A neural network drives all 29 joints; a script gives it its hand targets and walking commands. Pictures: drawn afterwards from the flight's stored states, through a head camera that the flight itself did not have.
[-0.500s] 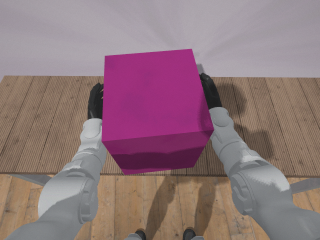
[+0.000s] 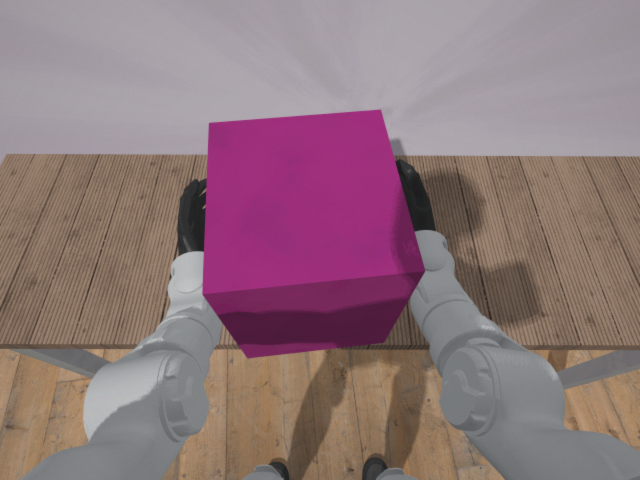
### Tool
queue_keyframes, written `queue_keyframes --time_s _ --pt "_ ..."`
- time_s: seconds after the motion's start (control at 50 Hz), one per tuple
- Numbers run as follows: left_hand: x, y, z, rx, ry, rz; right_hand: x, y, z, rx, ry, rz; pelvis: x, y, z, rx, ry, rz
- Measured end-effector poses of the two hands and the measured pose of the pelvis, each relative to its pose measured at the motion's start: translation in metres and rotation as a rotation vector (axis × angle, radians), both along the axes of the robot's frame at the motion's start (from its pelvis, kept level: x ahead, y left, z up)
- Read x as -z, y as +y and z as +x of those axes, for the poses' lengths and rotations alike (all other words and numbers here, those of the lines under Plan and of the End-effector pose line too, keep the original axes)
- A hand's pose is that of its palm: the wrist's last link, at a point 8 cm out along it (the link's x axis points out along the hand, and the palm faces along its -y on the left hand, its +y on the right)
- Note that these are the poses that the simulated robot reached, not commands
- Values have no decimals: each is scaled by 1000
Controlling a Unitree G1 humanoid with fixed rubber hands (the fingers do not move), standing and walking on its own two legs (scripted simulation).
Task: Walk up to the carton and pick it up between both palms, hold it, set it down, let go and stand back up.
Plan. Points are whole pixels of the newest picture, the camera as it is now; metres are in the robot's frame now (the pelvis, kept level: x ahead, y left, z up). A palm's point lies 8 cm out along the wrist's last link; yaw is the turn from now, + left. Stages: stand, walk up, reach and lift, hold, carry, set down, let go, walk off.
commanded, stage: reach and lift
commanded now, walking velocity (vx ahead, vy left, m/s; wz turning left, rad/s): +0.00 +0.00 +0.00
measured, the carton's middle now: (307, 246) +0.40 +0.04 +0.01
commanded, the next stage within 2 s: none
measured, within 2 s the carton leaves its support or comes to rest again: neither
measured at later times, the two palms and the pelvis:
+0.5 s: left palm (196, 243) +0.40 +0.18 +0.01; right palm (415, 221) +0.43 -0.11 +0.03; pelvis +0.00 +0.00 +0.00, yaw +0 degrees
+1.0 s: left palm (196, 243) +0.40 +0.18 +0.01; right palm (415, 221) +0.43 -0.10 +0.02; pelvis +0.00 +0.00 +0.00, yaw +0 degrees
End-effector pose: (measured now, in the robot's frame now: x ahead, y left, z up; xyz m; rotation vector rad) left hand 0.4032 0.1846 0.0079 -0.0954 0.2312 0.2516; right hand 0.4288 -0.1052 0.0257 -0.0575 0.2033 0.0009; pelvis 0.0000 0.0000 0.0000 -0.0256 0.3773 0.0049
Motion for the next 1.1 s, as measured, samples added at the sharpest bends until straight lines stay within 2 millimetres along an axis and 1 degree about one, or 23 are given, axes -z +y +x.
queue_keyframes --time_s 1.1 --pt "1 0 0 -1 -7 3 1 0 -1 5 -14 3 -1 0 3 -2 -6 0"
